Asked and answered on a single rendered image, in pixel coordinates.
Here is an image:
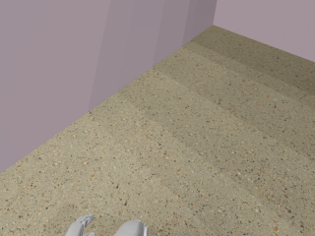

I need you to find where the robot left hand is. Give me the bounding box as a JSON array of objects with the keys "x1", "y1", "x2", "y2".
[{"x1": 65, "y1": 213, "x2": 95, "y2": 236}]

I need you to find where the left robot thigh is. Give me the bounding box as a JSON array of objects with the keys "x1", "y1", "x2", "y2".
[{"x1": 113, "y1": 220, "x2": 149, "y2": 236}]

